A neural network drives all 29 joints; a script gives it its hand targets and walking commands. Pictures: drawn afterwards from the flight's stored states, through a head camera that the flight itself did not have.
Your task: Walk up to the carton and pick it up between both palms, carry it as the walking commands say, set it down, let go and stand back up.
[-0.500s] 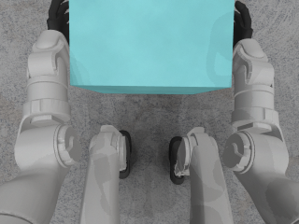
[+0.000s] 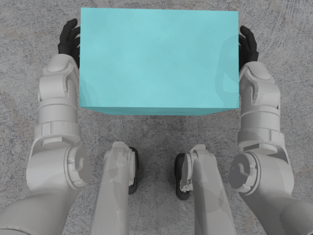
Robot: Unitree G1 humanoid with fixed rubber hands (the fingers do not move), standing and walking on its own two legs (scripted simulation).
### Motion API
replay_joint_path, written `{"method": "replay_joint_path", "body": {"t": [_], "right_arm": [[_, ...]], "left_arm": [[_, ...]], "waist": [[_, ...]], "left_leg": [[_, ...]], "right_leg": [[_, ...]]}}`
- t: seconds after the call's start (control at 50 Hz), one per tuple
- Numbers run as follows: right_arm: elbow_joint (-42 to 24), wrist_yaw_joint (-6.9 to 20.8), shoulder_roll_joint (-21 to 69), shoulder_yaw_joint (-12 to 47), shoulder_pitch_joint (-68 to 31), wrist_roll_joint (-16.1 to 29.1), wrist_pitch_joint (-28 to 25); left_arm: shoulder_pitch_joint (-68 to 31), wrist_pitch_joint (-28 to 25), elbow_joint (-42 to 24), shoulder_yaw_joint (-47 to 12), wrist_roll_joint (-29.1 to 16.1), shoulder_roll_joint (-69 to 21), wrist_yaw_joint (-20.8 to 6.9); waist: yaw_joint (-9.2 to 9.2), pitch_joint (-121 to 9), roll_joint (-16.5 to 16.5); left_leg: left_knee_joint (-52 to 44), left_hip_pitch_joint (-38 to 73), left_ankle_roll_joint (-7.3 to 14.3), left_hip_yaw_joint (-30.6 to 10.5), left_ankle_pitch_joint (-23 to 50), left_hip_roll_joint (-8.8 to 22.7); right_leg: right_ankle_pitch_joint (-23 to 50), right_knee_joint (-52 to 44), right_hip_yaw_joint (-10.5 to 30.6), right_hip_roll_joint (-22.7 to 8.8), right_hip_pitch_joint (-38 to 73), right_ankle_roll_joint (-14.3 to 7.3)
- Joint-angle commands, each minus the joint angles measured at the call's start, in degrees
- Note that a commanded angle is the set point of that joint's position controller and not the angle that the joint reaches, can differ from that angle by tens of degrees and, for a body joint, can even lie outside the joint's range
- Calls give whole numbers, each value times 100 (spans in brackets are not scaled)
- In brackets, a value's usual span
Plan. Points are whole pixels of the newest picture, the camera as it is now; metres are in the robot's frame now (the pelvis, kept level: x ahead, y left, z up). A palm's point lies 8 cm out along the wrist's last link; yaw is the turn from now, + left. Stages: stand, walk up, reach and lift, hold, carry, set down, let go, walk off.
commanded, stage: reach and lift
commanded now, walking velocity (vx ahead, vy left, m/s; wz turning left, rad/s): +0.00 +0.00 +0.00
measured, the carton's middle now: (157, 76) +0.47 +0.02 -0.14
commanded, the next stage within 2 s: none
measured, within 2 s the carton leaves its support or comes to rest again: neither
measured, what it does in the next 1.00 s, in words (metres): rises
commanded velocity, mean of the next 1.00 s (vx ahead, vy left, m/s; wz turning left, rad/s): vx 0.00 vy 0.00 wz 0.00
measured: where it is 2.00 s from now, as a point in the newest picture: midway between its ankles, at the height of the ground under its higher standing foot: (156, 181)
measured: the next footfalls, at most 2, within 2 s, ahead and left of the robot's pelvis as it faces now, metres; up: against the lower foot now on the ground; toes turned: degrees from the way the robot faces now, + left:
none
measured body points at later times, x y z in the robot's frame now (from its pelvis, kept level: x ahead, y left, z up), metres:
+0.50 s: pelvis +0.02 +0.00 +0.07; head +0.26 +0.02 +0.44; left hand +0.48 +0.22 +0.00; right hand +0.49 -0.17 +0.00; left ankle +0.12 +0.12 -0.49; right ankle +0.10 -0.12 -0.49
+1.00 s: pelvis +0.04 +0.00 +0.13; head +0.24 +0.03 +0.54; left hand +0.46 +0.22 +0.07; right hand +0.46 -0.17 +0.08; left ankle +0.11 +0.12 -0.49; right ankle +0.10 -0.12 -0.49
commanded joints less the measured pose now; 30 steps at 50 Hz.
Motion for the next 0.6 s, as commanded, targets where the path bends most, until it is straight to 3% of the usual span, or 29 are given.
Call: {"method": "replay_joint_path", "body": {"t": [0.0, 0.58], "right_arm": [[-220, 1375, 5337, 3066, -3704, 867, -78], [-480, 1549, 5760, 3369, -2328, 728, -108]], "left_arm": [[-3236, -14, -282, -2892, -892, -5730, -1493], [-1939, -42, -553, -3123, -637, -6134, -1696]], "waist": [[26, -5824, 235], [18, -5279, 187]], "left_leg": [[-919, 4095, -12, 235, 1165, -753], [-2355, 5410, 26, 154, 1532, -737]], "right_leg": [[1146, -1034, -242, 814, 2730, -11], [1582, -2462, -126, 801, 4208, 0]]}}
